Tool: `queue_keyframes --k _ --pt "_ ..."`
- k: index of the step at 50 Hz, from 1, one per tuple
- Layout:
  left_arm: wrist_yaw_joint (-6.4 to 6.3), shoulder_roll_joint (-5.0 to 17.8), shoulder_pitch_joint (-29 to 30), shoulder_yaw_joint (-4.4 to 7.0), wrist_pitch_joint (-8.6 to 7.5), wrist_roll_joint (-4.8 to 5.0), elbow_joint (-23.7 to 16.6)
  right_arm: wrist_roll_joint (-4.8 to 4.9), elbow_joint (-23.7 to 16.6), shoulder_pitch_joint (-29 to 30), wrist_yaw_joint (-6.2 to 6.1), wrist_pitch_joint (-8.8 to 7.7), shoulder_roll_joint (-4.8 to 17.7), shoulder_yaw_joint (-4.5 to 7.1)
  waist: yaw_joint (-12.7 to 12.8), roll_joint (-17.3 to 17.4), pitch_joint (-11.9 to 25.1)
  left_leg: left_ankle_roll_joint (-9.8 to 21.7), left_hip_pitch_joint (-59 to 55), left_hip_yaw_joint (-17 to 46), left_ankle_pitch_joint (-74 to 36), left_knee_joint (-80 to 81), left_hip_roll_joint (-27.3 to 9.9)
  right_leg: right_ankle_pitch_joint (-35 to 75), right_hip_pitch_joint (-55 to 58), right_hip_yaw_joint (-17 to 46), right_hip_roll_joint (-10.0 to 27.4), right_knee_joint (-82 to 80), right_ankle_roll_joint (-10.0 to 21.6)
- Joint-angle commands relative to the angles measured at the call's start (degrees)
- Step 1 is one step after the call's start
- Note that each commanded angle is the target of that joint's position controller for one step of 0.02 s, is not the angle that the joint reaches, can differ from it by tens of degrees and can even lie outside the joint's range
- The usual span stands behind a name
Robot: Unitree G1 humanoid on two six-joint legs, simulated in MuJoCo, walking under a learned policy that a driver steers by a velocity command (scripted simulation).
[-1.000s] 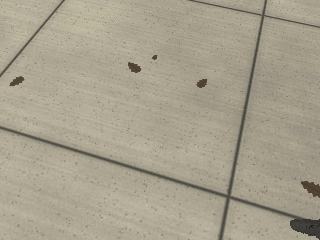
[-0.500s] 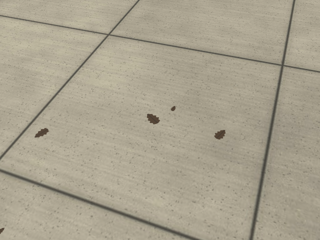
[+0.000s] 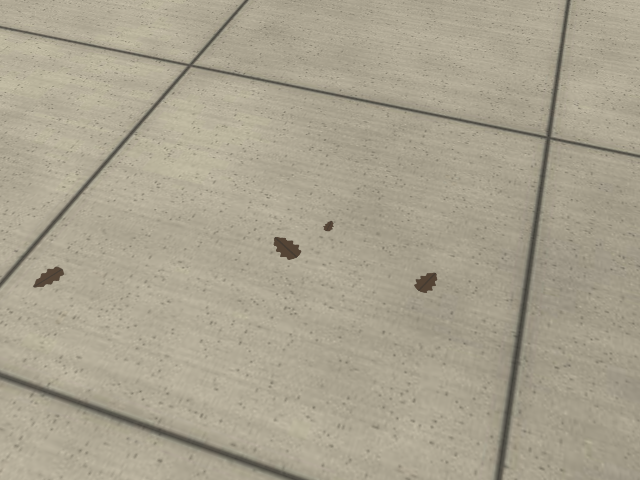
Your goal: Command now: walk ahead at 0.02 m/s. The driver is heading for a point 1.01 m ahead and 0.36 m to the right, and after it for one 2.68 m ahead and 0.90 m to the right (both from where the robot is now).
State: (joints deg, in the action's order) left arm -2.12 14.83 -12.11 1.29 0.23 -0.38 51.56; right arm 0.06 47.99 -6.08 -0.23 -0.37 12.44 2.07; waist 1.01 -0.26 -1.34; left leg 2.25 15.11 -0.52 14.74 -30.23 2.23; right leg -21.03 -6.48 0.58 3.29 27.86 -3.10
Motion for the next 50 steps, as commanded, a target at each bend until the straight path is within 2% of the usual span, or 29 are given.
queue_keyframes --k 1,10,20,39,40,42,44,46,48,49,50 --pt "-0.33 6.1 -2.9 1.5 0.25 0.06 -0.4 0.08 -1.2 1.3 -0.22 -0.21 6.7 1.78 0.5 -0.1 4.7 3.4 -9.3 5.5 -29.3 2.0 -5.3 16.5 -3.1 -0.1 0.2 -3.2 0.4" --pt "-0.65 5.8 -2.5 1.56 0.09 -0.03 2.9 0.08 4.4 1.9 -1.06 0.46 7.2 1.92 0.2 0.8 2.2 2.5 -8.1 5.0 -19.3 3.9 -4.5 12.0 -4.0 -0.9 -0.2 -4.7 0.7" --pt "-0.75 4.3 -4.9 0.91 -0.6 -0.12 6.1 0.18 8.9 2.4 -1.53 1.06 7.1 1.62 -0.4 0.8 0.1 1.9 -6.7 5.0 -10.9 5.5 -4.1 8.2 -6.1 -1.6 -0.7 -5.4 0.9" --pt "-0.83 1.7 -10.4 -0.14 -1.59 -0.1 9.3 0.23 13.6 0.9 -1.73 1.44 5.8 0.89 -1.0 0.2 -1.2 0.9 -5.5 4.1 -7.6 5.9 -3.4 5.9 -8.6 -1.7 -1.2 -6.1 1.8" --pt "-0.88 1.2 -11.6 -0.22 -1.51 0.0 9.9 0.23 14.2 -0.2 -1.77 1.49 5.5 0.81 -0.9 0.3 -0.1 1.0 -5.7 3.7 -0.9 6.2 -2.8 1.1 -8.2 -2.3 -1.8 -6.0 2.1" --pt "-1.24 2.0 -11.3 0.12 -1.32 0.42 9.3 0.82 14.7 -1.6 -1.83 1.48 6.7 1.35 -1.2 0.2 -2.0 1.8 -2.0 2.9 18.3 5.7 -1.6 -11.4 -10.3 -2.4 -2.5 -4.3 4.0" --pt "-1.45 2.0 -11.7 0.2 -1.8 0.71 8.4 0.93 14.1 -1.2 -1.63 0.56 6.5 1.5 -0.7 0.8 -5.8 3.0 2.7 4.8 26.9 6.0 -2.8 -18.8 -13.5 -0.6 -1.5 -3.7 6.0" --pt "-1.17 1.8 -13.2 0.28 -2.97 1.04 8.3 1.36 13.8 -2.1 -1.19 -1.03 6.1 1.63 -0.6 0.3 -6.8 3.6 3.5 5.9 25.7 4.7 -3.7 -19.3 -14.3 2.0 0.0 -3.8 7.7" --pt "-0.72 2.6 -15.2 0.67 -3.95 1.37 8.3 1.65 13.2 -1.7 -0.65 -2.46 5.2 1.56 0.1 -2.2 -6.6 3.3 5.7 4.7 22.0 1.2 -3.1 -20.4 -12.0 6.1 2.2 -6.2 9.7" --pt "-0.48 3.7 -17.1 1.06 -4.34 1.6 8.6 1.66 12.4 -0.1 -0.33 -3.19 4.4 1.38 1.1 -4.4 -6.9 2.6 9.0 2.6 18.5 -2.1 -1.8 -21.5 -8.8 10.2 4.5 -9.1 11.3" --pt "-0.24 5.6 -19.2 1.7 -4.68 1.87 9.0 1.66 11.4 2.1 0.06 -4.04 3.1 1.11 2.0 -8.1 -7.4 1.6 13.2 -0.9 12.8 -7.7 -0.2 -22.7 -4.8 16.8 8.6 -13.4 13.6"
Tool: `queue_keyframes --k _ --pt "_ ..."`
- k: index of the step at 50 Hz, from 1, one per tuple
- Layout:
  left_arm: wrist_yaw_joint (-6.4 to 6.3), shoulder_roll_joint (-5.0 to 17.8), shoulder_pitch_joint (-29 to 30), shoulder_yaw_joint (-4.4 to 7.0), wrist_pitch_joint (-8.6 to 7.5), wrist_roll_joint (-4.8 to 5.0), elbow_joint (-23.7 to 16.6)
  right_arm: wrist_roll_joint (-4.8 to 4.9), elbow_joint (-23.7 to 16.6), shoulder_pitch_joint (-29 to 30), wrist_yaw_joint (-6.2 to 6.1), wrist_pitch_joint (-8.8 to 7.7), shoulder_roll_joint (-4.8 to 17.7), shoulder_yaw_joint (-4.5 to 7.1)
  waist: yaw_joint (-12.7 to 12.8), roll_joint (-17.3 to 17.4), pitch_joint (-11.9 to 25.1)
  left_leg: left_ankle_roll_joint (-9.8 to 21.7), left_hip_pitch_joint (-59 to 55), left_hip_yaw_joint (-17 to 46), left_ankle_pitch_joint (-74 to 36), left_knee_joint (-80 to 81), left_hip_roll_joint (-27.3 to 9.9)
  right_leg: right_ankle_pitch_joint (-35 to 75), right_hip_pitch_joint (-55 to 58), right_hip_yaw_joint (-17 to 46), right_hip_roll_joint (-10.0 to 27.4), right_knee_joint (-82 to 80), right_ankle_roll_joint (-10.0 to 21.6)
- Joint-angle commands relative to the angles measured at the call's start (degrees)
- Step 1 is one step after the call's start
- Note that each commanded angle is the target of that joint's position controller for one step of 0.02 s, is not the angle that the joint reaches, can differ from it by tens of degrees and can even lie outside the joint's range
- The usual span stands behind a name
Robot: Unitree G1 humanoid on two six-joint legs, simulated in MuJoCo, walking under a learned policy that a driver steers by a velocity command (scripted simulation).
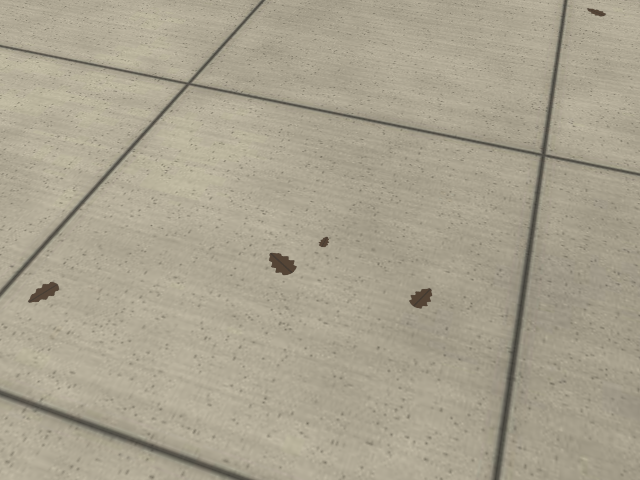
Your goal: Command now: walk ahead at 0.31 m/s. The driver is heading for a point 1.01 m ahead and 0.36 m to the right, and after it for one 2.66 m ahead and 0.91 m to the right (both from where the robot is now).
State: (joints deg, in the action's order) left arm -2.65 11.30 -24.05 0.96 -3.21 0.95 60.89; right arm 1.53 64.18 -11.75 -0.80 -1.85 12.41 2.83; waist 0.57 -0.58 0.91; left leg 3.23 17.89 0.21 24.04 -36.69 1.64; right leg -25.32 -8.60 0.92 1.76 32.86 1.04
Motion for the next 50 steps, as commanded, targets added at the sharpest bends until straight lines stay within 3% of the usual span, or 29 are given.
queue_keyframes --k 1,2,3,5,6,7,8,9,10,11,12,15,18,20,23,25,27,28,29,30,31,32,33,34,36,39,44,47,50 --pt "0.48 11.0 -6.9 2.63 -1.43 0.79 -0.5 0.32 -5.8 9.3 0.98 -3.37 2.6 0.12 2.2 -10.5 -11.5 0.6 14.2 -3.6 -1.0 -4.5 0.1 -16.5 -0.3 22.5 14.9 -21.4 11.5" --pt "0.67 11.2 -6.3 2.79 -1.6 0.85 -0.9 0.24 -6.3 9.5 1.26 -4.08 2.4 -0.1 1.7 -10.8 -12.5 1.4 14.7 -2.9 -0.9 -4.5 -1.0 -11.2 -0.5 24.6 17.0 -21.1 12.2" --pt "0.88 10.4 -4.7 2.68 -1.64 0.86 -1.5 0.41 -6.3 8.0 1.57 -4.67 2.5 -0.13 0.2 -10.3 -12.6 2.1 12.4 -3.0 -0.2 -1.0 -1.3 -3.9 -0.4 22.5 16.5 -19.2 11.4" --pt "1.33 9.8 1.3 2.51 -1.27 0.51 -4.0 0.96 -2.0 -4.0 1.84 -4.92 4.6 1.06 -5.8 -8.2 -8.3 3.1 -7.9 -3.0 -5.1 8.5 0.3 9.7 -8.3 12.4 10.5 -11.8 7.0" --pt "1.36 8.7 6.7 2.11 -1.84 0.63 -6.7 0.75 0.8 -13.7 1.81 -4.93 9.6 2.91 -10.3 0.2 -5.4 6.3 -19.4 8.7 -5.4 13.8 -5.1 23.1 -16.8 3.1 3.5 4.3 3.1" --pt "1.28 5.7 6.5 1.44 -3.18 0.16 -8.8 0.66 2.3 -23.3 1.89 -4.54 16.2 4.64 -12.2 15.7 0.5 13.3 -33.5 31.1 -8.1 20.9 -17.2 14.4 -30.2 -3.5 -3.7 27.5 -1.3" --pt "1.5 5.7 7.0 1.5 -4.22 0.77 -9.3 -0.66 1.3 -20.1 2.03 -4.87 10.3 2.38 -9.3 12.1 0.7 14.9 -33.9 39.3 -14.1 23.3 -22.4 -3.9 -37.1 3.7 -3.6 38.5 0.0" --pt "2.2 6.2 7.3 1.79 -4.65 2.19 -9.2 -1.11 -0.2 -16.1 1.83 -5.11 6.9 1.22 -6.9 7.9 -2.7 13.6 -31.4 32.6 -17.3 22.2 -21.8 -2.0 -40.5 5.8 -0.6 43.6 1.8" --pt "2.64 5.7 7.7 1.76 -4.79 2.46 -9.2 -1.24 -1.3 -13.3 1.88 -5.15 5.7 0.6 -5.3 5.0 -3.6 12.2 -29.7 26.2 -18.6 22.8 -19.9 2.4 -41.9 5.2 1.8 43.5 3.0" --pt "2.8 6.3 9.5 2.28 -4.8 1.9 -9.8 -1.17 -1.7 -11.9 2.01 -4.92 4.9 -0.01 -4.2 2.8 -5.6 10.7 -27.8 20.6 -22.5 23.8 -18.2 6.0 -43.1 3.7 3.7 40.8 3.4" --pt "2.93 6.9 10.6 2.86 -4.52 1.17 -10.3 -1.24 -1.8 -11.7 1.88 -4.5 3.8 -0.63 -3.5 2.9 -5.8 8.9 -25.8 15.7 -25.9 24.8 -15.9 8.5 -41.6 2.1 5.0 38.3 3.3" --pt "3.85 4.0 12.3 2.31 -3.1 0.68 -11.7 -1.34 -2.4 -11.9 0.54 -3.34 4.9 -1.06 -1.9 3.8 -6.9 8.3 -18.5 9.3 -28.4 28.6 -13.5 13.6 -37.6 -0.9 5.8 30.2 0.6" --pt "3.91 2.5 21.6 1.06 -2.92 0.3 -15.7 -1.58 -4.0 -9.8 -0.65 -3.18 8.2 -0.77 -2.6 4.4 -9.3 7.4 -9.0 3.4 -26.1 31.9 -10.8 23.0 -29.1 -3.6 3.7 11.7 -1.0" --pt "4.2 3.8 24.8 1.08 -2.55 0.59 -16.9 -1.13 -3.4 -12.4 -0.78 -3.63 10.2 -0.12 -3.5 5.7 -9.0 7.1 -10.0 2.0 -25.0 33.9 -12.4 26.8 -24.8 -4.6 2.4 5.5 -0.3" --pt "5.09 5.8 27.0 1.54 -2.24 0.88 -18.5 -0.5 -2.8 -13.5 -0.6 -3.63 10.0 0.38 -2.5 4.6 -9.0 5.6 -18.4 -1.0 -31.9 30.9 -15.2 27.1 -24.8 -3.5 1.4 0.3 3.1" --pt "5.64 8.1 22.5 2.78 -2.15 0.83 -17.9 -1.36 -3.5 -12.4 -0.6 -2.84 11.2 0.92 0.8 6.0 -3.8 3.9 -23.4 -3.4 -51.3 22.0 -16.1 23.7 -18.1 -4.8 -1.5 1.3 5.7" --pt "5.69 12.1 7.3 5.4 -1.32 1.02 -13.5 -2.32 -5.1 -11.0 -0.76 -1.44 10.9 0.81 8.4 5.9 5.0 1.2 -18.8 -7.0 -60.6 -0.5 -13.0 20.4 0.8 -6.2 -5.5 1.7 8.4" --pt "5.03 16.7 -0.1 6.74 -0.79 0.86 -12.2 -3.46 -7.0 -12.6 -0.85 -1.51 8.7 -0.11 9.3 -3.4 10.3 -0.6 -4.5 -8.3 -41.4 -20.1 -9.4 16.7 15.9 9.7 4.0 0.8 11.5" --pt "5.62 18.8 -0.5 6.58 -1.21 0.2 -12.0 -2.97 -7.8 -19.5 0.53 -3.36 -0.2 -2.65 2.9 -17.7 18.3 -3.1 16.2 -1.4 5.6 -39.4 2.4 -1.6 30.6 43.7 17.0 -11.7 22.4" --pt "5.44 13.5 1.0 5.34 -1.59 -0.05 -12.5 -0.79 -8.8 -12.7 1.32 -5.88 6.3 -1.34 5.5 -10.6 14.6 -0.9 22.2 7.0 5.5 -45.3 0.1 -5.2 28.0 48.0 16.0 -18.7 19.4" --pt "5.26 12.3 5.2 4.89 -2.18 -0.37 -13.5 0.83 -11.4 -6.8 1.55 -7.23 9.5 -0.56 4.6 -7.8 6.8 0.5 25.5 6.3 0.0 -44.7 -2.4 -0.2 20.7 39.8 14.8 -19.3 16.9" --pt "5.38 11.5 10.0 4.53 -2.69 -0.48 -14.9 0.3 -12.1 -4.1 0.96 -7.87 10.2 -0.42 2.6 0.2 3.9 1.0 22.4 6.3 -5.1 -40.8 -5.2 8.0 11.9 33.1 12.7 -20.0 15.8" --pt "5.5 10.8 13.2 4.27 -2.99 -0.97 -16.0 -0.53 -12.2 -3.5 0.39 -7.71 10.4 0.18 0.3 2.5 2.0 0.7 19.0 6.2 -7.4 -36.5 -7.0 14.8 4.6 27.6 10.7 -20.5 15.3" --pt "5.41 10.1 14.8 3.94 -3.15 -1.52 -16.6 -0.85 -12.6 -4.7 0.16 -6.88 10.5 0.51 -1.8 1.2 2.0 0.4 15.3 6.9 -8.3 -33.9 -8.4 18.1 0.4 24.6 9.1 -21.5 15.0" --pt "5.02 9.8 14.2 3.73 -3.09 -0.85 -16.6 -1.49 -13.5 -4.8 -0.21 -5.26 9.1 0.75 -3.0 -0.3 0.5 -1.2 13.6 6.0 -8.2 -28.0 -9.1 20.5 -4.6 20.4 7.4 -23.0 15.1" --pt "3.46 12.0 9.6 4.29 -2.97 -0.41 -16.0 -2.82 -16.9 2.6 -0.93 -4.23 8.5 0.93 -1.0 -0.7 -2.7 -4.4 17.4 4.4 -16.4 -16.8 -8.2 20.3 -7.7 17.2 5.8 -24.6 15.2" --pt "2.01 12.8 4.4 4.64 -1.82 0.14 -15.2 -2.2 -21.0 13.3 -0.2 -5.12 6.7 0.45 2.9 -3.1 -2.8 -5.5 14.0 3.5 -31.6 2.7 -4.0 19.0 -7.3 15.0 2.9 -22.3 11.1" --pt "1.91 12.4 1.9 4.68 -1.26 0.54 -14.3 -1.44 -23.1 17.0 0.48 -5.54 7.3 0.39 4.2 -3.5 -2.6 -5.3 13.3 4.4 -31.1 7.1 -2.9 17.9 -2.9 18.1 4.0 -19.4 10.5" --pt "1.44 12.5 1.3 4.86 -0.42 0.36 -14.4 -1.19 -24.7 18.4 1.41 -6.55 9.1 0.73 3.8 -4.1 -2.0 -4.5 12.4 5.3 -25.2 11.4 -1.8 20.7 3.6 22.8 5.7 -13.7 10.4"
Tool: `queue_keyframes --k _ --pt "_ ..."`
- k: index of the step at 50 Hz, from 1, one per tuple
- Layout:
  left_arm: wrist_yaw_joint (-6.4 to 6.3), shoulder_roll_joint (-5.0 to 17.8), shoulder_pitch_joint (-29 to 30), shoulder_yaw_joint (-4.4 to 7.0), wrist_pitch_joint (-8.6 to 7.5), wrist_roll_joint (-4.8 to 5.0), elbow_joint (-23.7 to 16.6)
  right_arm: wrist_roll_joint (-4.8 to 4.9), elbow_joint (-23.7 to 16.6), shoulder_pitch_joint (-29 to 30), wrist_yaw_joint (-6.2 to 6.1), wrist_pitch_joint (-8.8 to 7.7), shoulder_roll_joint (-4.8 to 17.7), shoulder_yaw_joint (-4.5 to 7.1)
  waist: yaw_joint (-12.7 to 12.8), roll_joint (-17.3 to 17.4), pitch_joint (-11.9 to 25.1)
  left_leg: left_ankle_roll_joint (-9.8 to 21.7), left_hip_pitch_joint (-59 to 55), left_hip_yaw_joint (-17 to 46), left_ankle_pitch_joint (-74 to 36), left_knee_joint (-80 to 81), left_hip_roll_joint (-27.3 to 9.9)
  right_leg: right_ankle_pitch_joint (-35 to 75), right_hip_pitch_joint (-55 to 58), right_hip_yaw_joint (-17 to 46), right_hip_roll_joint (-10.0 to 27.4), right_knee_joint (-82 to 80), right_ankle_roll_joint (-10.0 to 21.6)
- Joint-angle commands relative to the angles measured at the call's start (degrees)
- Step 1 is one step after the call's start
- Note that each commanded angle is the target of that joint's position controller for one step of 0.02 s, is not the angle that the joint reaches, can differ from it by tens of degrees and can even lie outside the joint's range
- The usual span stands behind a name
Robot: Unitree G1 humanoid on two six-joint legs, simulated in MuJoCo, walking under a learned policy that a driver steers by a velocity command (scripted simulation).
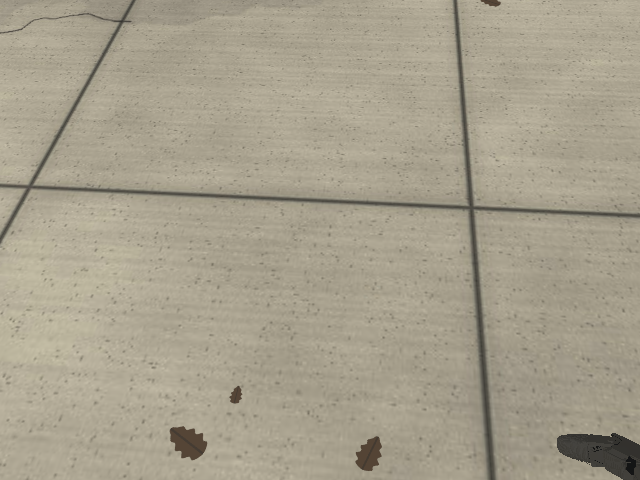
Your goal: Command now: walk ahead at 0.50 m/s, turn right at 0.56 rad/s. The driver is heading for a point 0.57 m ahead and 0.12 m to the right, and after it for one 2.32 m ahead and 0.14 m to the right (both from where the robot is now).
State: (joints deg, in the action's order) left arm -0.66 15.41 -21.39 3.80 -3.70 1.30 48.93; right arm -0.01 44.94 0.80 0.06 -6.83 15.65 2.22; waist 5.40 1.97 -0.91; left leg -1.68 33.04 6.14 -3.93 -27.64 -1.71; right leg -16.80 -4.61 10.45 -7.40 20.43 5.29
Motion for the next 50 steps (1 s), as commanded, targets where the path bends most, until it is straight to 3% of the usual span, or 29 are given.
queue_keyframes --k 1,2,3,4,5,6,7,8,9,11,13,15,20,23,25,27,28,29,30,31,32,33,34,35,37,39,42,45,50 --pt "-0.73 8.7 -0.9 2.17 0.36 -0.13 -2.8 0.51 -5.4 4.7 0.68 -1.9 6.6 1.61 -1.9 -7.8 0.2 1.0 -4.9 -0.8 5.6 2.9 1.8 14.4 0.4 14.5 15.4 0.5 5.9" --pt "-0.78 8.6 -0.1 2.18 0.64 -0.16 -3.2 0.6 -4.7 1.5 0.62 -2.21 7.4 1.99 -3.6 -9.0 1.4 2.1 -9.3 -1.6 7.3 4.1 2.1 17.5 0.4 15.2 15.0 2.7 5.5" --pt "-0.62 7.3 1.1 1.69 0.7 -0.27 -4.1 0.24 -3.3 -4.8 0.26 -2.5 9.1 2.87 -6.8 -9.0 5.1 4.1 -19.0 -1.9 6.7 5.8 1.3 21.8 -1.3 13.8 12.4 8.5 4.0" --pt "-0.21 4.6 2.5 0.58 0.41 -0.97 -5.5 -0.62 -2.2 -14.4 -0.26 -2.61 12.1 3.81 -11.3 -5.8 13.2 8.1 -34.8 4.7 8.0 3.0 -6.8 18.8 -8.3 9.6 9.2 22.6 1.9" --pt "0.13 0.4 -5.4 -0.71 -0.3 0.07 -6.6 -1.23 -0.8 -22.0 -0.63 -1.61 17.0 5.21 -9.4 10.3 22.2 17.7 -57.5 27.6 14.2 4.1 -20.7 -5.5 -29.1 1.0 0.5 41.2 -2.9" --pt "-0.09 4.6 -6.8 -0.41 -0.5 1.15 -6.6 0.17 -0.3 -22.0 -0.23 -0.96 12.6 4.44 -9.3 14.2 21.5 18.8 -58.0 38.8 25.3 8.2 -24.3 -17.0 -38.8 0.4 4.2 50.7 -3.3" --pt "-0.19 9.5 -1.6 0.82 -0.2 1.28 -6.7 0.4 -1.8 -18.6 -0.27 -0.58 7.7 3.21 -10.4 6.8 12.7 15.7 -50.2 30.6 27.6 9.6 -21.5 -12.4 -41.7 0.6 7.2 54.0 -3.6" --pt "-0.34 9.6 2.3 1.1 0.17 0.73 -7.5 0.03 -2.4 -15.4 -0.31 -0.09 6.3 2.68 -9.8 2.0 7.0 13.3 -42.1 22.0 22.5 10.8 -18.6 -7.7 -40.5 -1.7 9.3 53.5 -4.1" --pt "-0.27 8.6 4.7 1.22 0.24 0.03 -8.5 -0.22 -2.1 -13.3 -0.2 0.18 5.3 2.26 -8.7 1.0 2.6 12.5 -35.4 16.6 16.9 12.9 -16.0 -4.5 -39.4 -2.3 10.8 50.8 -4.4" --pt "0.33 6.0 4.4 1.17 0.86 0.28 -9.3 -0.8 -1.5 -12.0 -0.05 0.11 4.7 2.0 -6.5 3.5 0.4 11.5 -28.5 8.9 11.9 16.2 -12.9 -1.5 -35.6 -3.5 13.2 47.7 -4.4" --pt "0.62 3.9 5.0 0.71 1.43 0.41 -10.6 -0.3 -0.6 -12.5 0.16 -0.34 5.6 2.49 -6.1 3.3 0.0 12.6 -26.7 4.2 7.3 18.4 -12.7 0.2 -36.0 -4.6 14.2 45.8 -4.8" --pt "0.72 3.5 7.0 0.56 1.59 0.08 -12.3 -0.2 0.0 -12.8 0.12 -0.54 7.1 3.05 -6.0 2.2 -0.2 13.5 -26.9 0.5 2.0 19.4 -13.2 3.9 -37.8 -4.6 14.8 41.9 -5.4" --pt "2.32 2.5 14.7 -0.1 0.8 0.05 -15.3 0.08 0.9 -14.2 -0.23 0.25 9.1 3.43 -8.5 1.2 -1.3 11.2 -28.6 -9.7 -2.7 19.2 -11.1 18.6 -35.0 -8.4 13.7 25.3 -4.7" --pt "3.41 2.3 20.1 -0.35 0.81 0.21 -17.9 0.72 2.0 -17.4 -0.35 1.12 10.6 3.71 -10.3 0.9 -2.8 10.4 -32.8 -11.8 -3.3 18.1 -12.6 18.6 -34.8 -10.8 12.7 19.4 -3.6" --pt "4.07 3.0 21.9 -0.11 0.9 0.32 -19.4 1.24 2.4 -18.5 -0.4 1.95 11.6 4.02 -10.0 1.4 -3.4 9.4 -36.5 -13.1 -7.8 15.9 -14.1 14.4 -34.8 -12.2 11.7 16.9 -2.2" --pt "4.34 4.8 20.2 0.79 1.19 0.05 -20.1 1.46 2.2 -18.4 -0.75 2.78 13.3 4.48 -7.8 3.2 -1.1 8.3 -38.6 -15.3 -25.0 9.2 -14.4 8.2 -29.1 -15.2 8.4 15.8 0.1" --pt "4.28 6.6 16.2 1.75 1.42 -0.07 -19.5 1.48 2.1 -18.3 -1.04 3.26 14.2 4.75 -5.1 4.1 1.7 7.7 -38.7 -16.4 -33.9 2.2 -14.1 5.6 -23.1 -16.6 6.1 15.4 1.5" --pt "3.88 9.1 7.4 3.34 1.59 0.04 -17.3 1.62 1.7 -17.6 -1.38 3.66 14.1 4.63 0.0 3.2 6.2 6.3 -34.9 -18.0 -36.1 -8.9 -12.6 8.6 -10.8 -17.2 3.7 11.7 3.6" --pt "2.7 13.2 -2.8 5.29 2.16 0.07 -14.8 0.72 0.7 -18.1 -1.64 3.41 12.3 3.81 4.5 -1.0 11.6 3.9 -21.4 -18.1 -22.6 -25.4 -10.6 10.3 7.6 -9.3 7.3 10.9 6.5" --pt "2.14 20.4 -1.3 6.09 1.82 0.43 -15.1 -1.77 -3.0 -24.3 -0.49 1.83 3.1 0.81 -3.1 -17.4 17.0 0.6 6.0 -14.4 34.8 -46.5 0.5 5.6 28.5 22.9 23.5 8.1 17.1" --pt "2.23 15.9 -4.7 4.77 1.13 -0.01 -16.6 0.27 -3.8 -18.5 0.49 -0.63 7.7 1.29 1.7 -11.7 25.6 1.2 12.6 -1.2 38.4 -53.5 2.3 -2.7 31.5 38.0 27.5 -1.2 19.9" --pt "2.46 12.8 -2.7 3.76 0.42 -0.63 -15.6 2.48 -5.6 -12.3 0.89 -1.59 10.4 2.15 2.4 -8.4 16.5 2.2 17.2 -0.8 32.4 -52.7 -0.4 1.1 25.9 29.1 25.4 -2.5 16.4" --pt "2.42 11.3 0.9 3.24 0.08 -0.32 -15.8 1.96 -5.9 -11.5 0.61 -1.98 9.5 1.69 -0.4 -4.3 10.8 2.6 15.1 -1.1 27.2 -47.4 -2.7 6.1 16.5 22.0 22.8 -2.7 14.3" --pt "2.28 8.7 5.5 2.32 0.08 -0.53 -16.2 0.82 -4.4 -12.9 0.27 -1.62 9.3 1.8 -3.3 -2.1 7.4 2.0 10.7 -1.8 24.3 -42.7 -5.1 13.0 7.9 15.2 21.1 -3.1 12.5" --pt "2.15 6.3 9.2 1.31 -0.31 -1.6 -16.7 0.44 -2.9 -16.3 0.46 0.21 9.1 2.12 -6.6 -4.2 5.6 1.1 3.0 -2.2 21.6 -38.8 -7.1 21.2 -2.0 8.9 19.1 -6.0 11.6" --pt "2.05 7.3 8.6 1.43 -1.17 -1.49 -15.1 0.21 -2.2 -17.0 0.38 1.57 7.2 1.76 -7.1 -4.4 4.4 -0.2 1.6 -3.6 18.6 -35.8 -7.1 26.2 -6.2 3.9 18.6 -8.2 11.8" --pt "1.42 8.2 6.6 1.53 -1.76 -1.64 -12.6 0.22 -3.4 -12.4 0.23 2.23 5.5 1.17 -5.6 -4.5 1.3 -0.9 5.0 -3.6 8.1 -27.6 -7.5 26.2 -6.6 -2.2 17.3 -10.5 10.0" --pt "1.08 8.3 5.8 1.31 -1.91 -1.78 -11.0 0.75 -4.1 -8.2 0.99 1.79 4.6 0.78 -3.3 -4.7 -0.6 0.2 3.8 -4.4 -3.4 -16.3 -5.8 21.8 -5.4 -7.4 15.8 -11.7 7.1" --pt "1.02 9.5 2.2 1.79 -1.58 -1.35 -7.5 1.5 -7.2 -1.6 2.63 1.51 4.1 0.49 -0.2 -4.1 -3.7 2.7 7.5 -4.5 -3.3 -7.2 -3.2 21.2 4.5 -9.7 19.9 -11.0 6.0"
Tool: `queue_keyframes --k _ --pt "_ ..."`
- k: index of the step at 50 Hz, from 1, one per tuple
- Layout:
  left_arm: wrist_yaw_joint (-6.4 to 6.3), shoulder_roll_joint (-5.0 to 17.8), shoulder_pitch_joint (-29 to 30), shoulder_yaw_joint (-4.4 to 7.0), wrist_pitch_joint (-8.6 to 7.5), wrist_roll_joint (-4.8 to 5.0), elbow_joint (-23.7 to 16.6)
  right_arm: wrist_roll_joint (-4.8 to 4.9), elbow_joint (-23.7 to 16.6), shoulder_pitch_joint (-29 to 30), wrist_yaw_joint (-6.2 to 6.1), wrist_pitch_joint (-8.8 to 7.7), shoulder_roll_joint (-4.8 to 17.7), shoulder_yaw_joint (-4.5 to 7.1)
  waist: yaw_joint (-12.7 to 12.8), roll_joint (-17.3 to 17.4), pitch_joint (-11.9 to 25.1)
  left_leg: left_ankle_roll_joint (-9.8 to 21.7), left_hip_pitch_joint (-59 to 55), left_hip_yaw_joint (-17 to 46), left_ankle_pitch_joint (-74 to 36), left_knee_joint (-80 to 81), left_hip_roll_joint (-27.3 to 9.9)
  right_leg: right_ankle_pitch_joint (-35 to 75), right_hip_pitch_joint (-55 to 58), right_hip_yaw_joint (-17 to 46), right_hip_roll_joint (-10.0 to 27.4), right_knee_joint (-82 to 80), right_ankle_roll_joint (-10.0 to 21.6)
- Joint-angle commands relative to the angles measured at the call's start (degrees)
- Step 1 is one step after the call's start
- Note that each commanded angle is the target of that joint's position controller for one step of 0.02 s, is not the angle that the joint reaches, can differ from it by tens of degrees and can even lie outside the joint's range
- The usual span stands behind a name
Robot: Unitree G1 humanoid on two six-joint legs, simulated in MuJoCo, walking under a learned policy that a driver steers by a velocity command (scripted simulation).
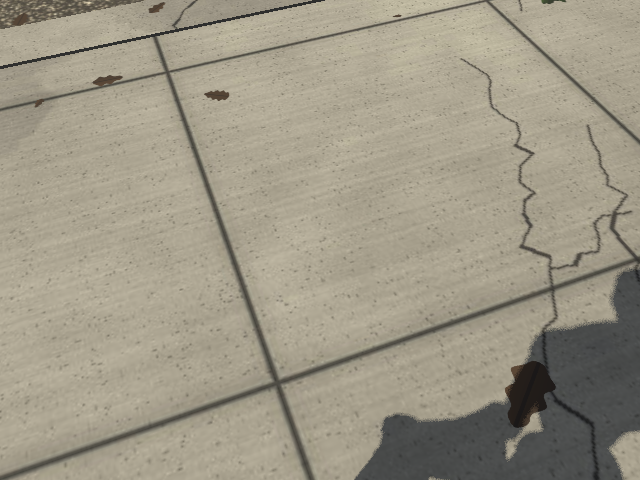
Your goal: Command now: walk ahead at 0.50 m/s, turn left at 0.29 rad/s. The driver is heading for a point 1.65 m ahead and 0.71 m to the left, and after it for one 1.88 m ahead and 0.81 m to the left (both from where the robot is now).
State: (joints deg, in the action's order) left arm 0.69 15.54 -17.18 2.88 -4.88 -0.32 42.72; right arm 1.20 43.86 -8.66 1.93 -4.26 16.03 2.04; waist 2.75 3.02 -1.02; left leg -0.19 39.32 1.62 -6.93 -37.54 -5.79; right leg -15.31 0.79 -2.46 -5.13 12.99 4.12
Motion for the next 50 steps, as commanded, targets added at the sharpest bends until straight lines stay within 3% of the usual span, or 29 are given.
queue_keyframes --k 1,3,5,6,7,8,9,10,11,12,13,15,17,20,22,26,28,29,30,31,32,33,34,35,36,39,43,47,50 --pt "-0.44 9.5 -2.4 2.83 -0.06 0.39 -0.8 0.19 -6.9 8.6 1.19 -1.11 3.7 0.66 2.5 -5.1 -3.7 1.9 2.6 -0.2 2.1 3.5 1.3 22.0 1.8 2.9 18.5 -2.2 6.9" --pt "-0.9 10.0 -2.1 3.08 0.79 0.67 -0.3 -0.06 -8.0 8.7 2.0 -1.17 3.9 0.77 1.7 -5.7 -3.0 3.5 2.6 -1.8 8.1 4.6 2.5 30.8 5.9 2.0 19.7 1.5 5.7" --pt "-1.66 11.6 -0.5 3.49 1.65 0.66 -0.8 -0.34 -8.0 4.1 2.11 -0.8 5.8 1.76 -1.2 -8.0 1.5 5.5 -5.3 -5.6 14.3 4.2 6.3 51.6 7.2 -0.1 19.0 9.8 3.9" --pt "-2.09 11.9 0.4 3.45 2.22 0.67 -1.2 -0.44 -6.9 -2.2 1.85 -0.58 7.9 2.97 -5.0 -8.0 5.5 7.0 -14.3 -7.2 14.3 5.3 8.8 59.0 5.5 -2.0 17.5 19.0 2.5" --pt "-2.63 11.1 0.4 2.99 2.23 0.52 -1.7 -0.33 -5.4 -10.7 1.16 -0.36 11.2 4.54 -9.3 -6.1 10.4 9.5 -29.2 -3.4 10.0 6.6 7.8 53.6 -2.9 -3.8 15.5 32.0 0.3" --pt "-2.26 6.3 -5.2 1.25 0.85 -0.43 -4.3 -0.7 -5.3 -16.8 0.37 -0.13 17.9 6.39 -8.2 5.8 18.6 19.4 -53.2 22.6 12.4 6.4 -7.1 25.4 -27.1 -4.4 7.7 55.7 -3.9" --pt "-1.16 4.7 -4.4 0.11 -1.02 -1.01 -4.1 0.07 -5.4 -17.7 0.39 -0.26 15.1 5.36 -8.2 9.6 25.4 24.5 -63.0 45.4 17.1 16.4 -13.6 -16.7 -40.0 5.8 -0.2 66.5 -4.9" --pt "0.0 8.6 0.4 1.11 -2.46 1.41 -5.5 -0.17 -5.4 -17.0 0.15 -0.05 11.7 4.34 -10.0 5.6 20.2 21.1 -60.8 39.1 23.2 18.2 -12.0 -14.4 -46.3 10.5 3.9 68.9 -3.7" --pt "0.33 8.6 4.3 0.77 -3.2 2.21 -6.9 -0.21 -6.0 -13.7 -0.1 0.1 10.3 3.96 -9.1 1.3 12.9 18.9 -52.3 31.7 22.5 19.0 -10.0 -9.9 -47.4 9.2 6.5 65.1 -2.9" --pt "0.07 8.3 6.1 0.79 -3.44 1.02 -7.3 -0.33 -6.8 -10.0 -0.18 0.32 9.3 3.59 -6.7 -3.3 7.1 17.6 -42.8 26.6 17.7 20.3 -7.9 -7.0 -45.6 8.1 8.6 59.0 -2.9" --pt "-0.31 8.8 5.8 1.33 -2.97 -0.01 -7.3 -0.82 -7.7 -7.4 -0.35 0.32 7.9 3.05 -4.5 -2.9 4.8 17.0 -36.1 23.0 12.0 21.7 -6.1 -4.9 -41.5 8.0 10.2 54.8 -3.4" --pt "-0.57 8.0 3.3 1.39 -1.68 -0.57 -7.0 -1.06 -8.7 -5.0 -0.69 0.39 8.0 3.07 -2.0 -0.4 3.5 17.7 -28.8 20.0 5.7 23.8 -4.0 -3.7 -37.1 7.1 10.7 50.9 -5.1" --pt "-1.04 6.6 3.5 0.95 -0.81 -0.81 -7.0 -0.88 -8.3 -5.1 -1.31 0.18 9.1 3.41 -1.4 -0.2 2.8 17.7 -24.4 16.0 0.9 24.5 -2.5 -0.7 -35.8 5.8 10.3 45.5 -7.1" --pt "-1.13 4.6 9.8 0.02 -0.82 -0.83 -8.2 -0.16 -7.3 -6.8 -2.19 0.56 10.2 3.87 -3.7 0.7 1.8 14.8 -21.5 11.8 3.6 23.8 0.9 11.6 -33.0 5.0 8.5 32.0 -8.5" --pt "-0.72 4.0 14.2 -0.23 -1.23 -0.26 -8.9 0.12 -6.6 -8.8 -2.54 1.08 10.3 3.96 -5.8 1.6 2.0 13.3 -21.7 12.1 7.6 22.7 1.6 18.0 -30.1 4.7 6.4 24.1 -8.8" --pt "0.2 6.5 17.1 0.8 -2.19 0.75 -9.8 0.5 -5.6 -11.7 -2.83 1.93 10.1 4.03 -6.5 2.9 2.5 11.9 -27.7 19.1 13.4 17.9 -0.9 16.5 -27.7 7.0 4.9 16.4 -7.5" --pt "0.34 7.9 14.6 1.67 -2.69 0.97 -9.4 0.26 -5.9 -10.7 -2.89 2.17 9.9 4.14 -4.5 4.5 2.6 10.6 -29.5 22.4 13.7 14.4 -1.8 12.2 -24.1 7.2 4.9 14.7 -5.6" --pt "0.17 8.5 10.8 2.28 -2.94 0.88 -8.3 0.16 -6.2 -9.9 -2.84 2.26 8.8 3.84 -2.3 4.6 3.7 9.4 -28.8 22.2 13.2 11.4 -0.4 12.1 -18.7 6.3 5.1 12.4 -4.2" --pt "-0.24 10.4 5.1 3.12 -3.22 0.1 -7.7 -0.18 -6.9 -9.8 -2.64 2.05 6.2 2.94 0.6 3.0 8.3 7.4 -26.0 19.6 13.3 2.9 2.3 11.0 -8.4 9.2 9.2 12.7 -1.6" --pt "-0.8 13.7 -3.4 3.94 -3.05 -0.41 -7.0 -1.4 -8.0 -11.3 -2.55 1.81 2.4 1.62 3.0 -5.9 16.2 4.9 -18.2 13.1 26.7 -14.1 7.2 8.5 6.1 20.4 20.0 12.8 1.8" --pt "-0.17 17.4 -6.2 4.9 -2.18 -0.72 -4.7 0.8 -10.1 -18.3 -2.44 1.16 1.9 1.19 -1.0 -26.2 19.2 2.5 1.7 7.7 42.8 -30.1 11.2 -7.8 17.7 48.3 30.4 6.2 10.6" --pt "-0.04 11.2 -3.9 3.7 -2.05 0.24 -6.2 1.27 -7.9 -16.6 -2.7 1.33 8.0 2.42 0.8 -16.2 13.3 1.5 6.9 9.4 38.4 -36.5 6.9 -17.9 13.7 47.3 28.9 3.9 9.2" --pt "-0.38 8.4 -2.0 2.86 -1.7 0.38 -6.4 0.67 -8.7 -10.4 -2.6 1.7 10.2 3.17 2.2 -10.8 7.2 1.1 7.8 7.8 32.8 -37.6 5.3 -14.5 7.6 36.8 26.3 3.9 6.8" --pt "-0.41 7.6 0.4 2.35 -1.44 -0.17 -6.5 0.08 -9.1 -7.9 -2.6 1.99 9.2 3.16 1.2 -7.0 4.3 0.8 5.5 6.7 28.9 -36.4 3.5 -6.0 1.6 29.6 23.7 3.2 5.7" --pt "-0.49 6.4 2.0 2.01 -1.25 -0.31 -6.0 -0.26 -9.8 -6.3 -2.36 2.03 8.4 3.32 0.3 -7.1 1.8 0.6 4.7 6.6 26.4 -33.8 2.2 0.1 -2.3 24.5 21.6 2.1 5.6" --pt "-0.63 5.7 2.7 1.88 -1.77 -0.18 -4.5 0.48 -10.1 -6.7 -1.63 2.83 5.4 3.02 -1.3 -9.9 0.6 0.1 1.4 4.6 23.8 -30.4 0.3 8.5 -6.8 14.8 19.3 -1.3 5.7" --pt "-0.81 8.3 2.2 2.82 -1.75 -0.21 -2.1 -0.03 -11.4 -2.9 -1.35 3.14 3.8 2.48 -1.2 -7.4 -0.3 -1.2 4.7 4.0 17.3 -22.2 -0.5 17.5 -5.1 7.6 20.3 -3.1 6.8" --pt "-1.18 9.8 1.8 3.06 -0.96 0.17 -0.3 0.05 -12.4 3.3 0.04 2.35 2.5 1.84 1.0 -6.7 -1.7 -0.3 1.4 0.5 6.7 -8.9 0.2 20.4 -3.8 -0.4 18.8 -3.2 4.9" --pt "-1.23 11.2 -0.4 3.44 -0.24 0.9 1.4 0.26 -14.0 7.8 1.09 2.15 2.2 1.65 2.3 -6.4 -3.2 1.2 -0.2 -2.2 6.8 -2.6 1.1 22.2 -0.6 -3.3 20.0 -2.5 4.0"
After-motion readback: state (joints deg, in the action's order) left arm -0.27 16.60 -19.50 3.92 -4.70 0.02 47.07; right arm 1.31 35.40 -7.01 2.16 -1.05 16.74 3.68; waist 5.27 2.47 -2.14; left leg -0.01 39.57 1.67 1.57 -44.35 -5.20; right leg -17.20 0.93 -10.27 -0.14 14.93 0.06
